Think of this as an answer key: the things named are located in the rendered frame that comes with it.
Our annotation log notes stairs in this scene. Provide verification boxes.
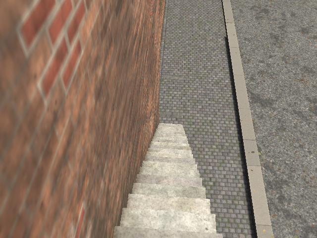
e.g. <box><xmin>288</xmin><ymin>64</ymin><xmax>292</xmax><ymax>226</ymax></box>
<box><xmin>113</xmin><ymin>123</ymin><xmax>223</xmax><ymax>238</ymax></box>

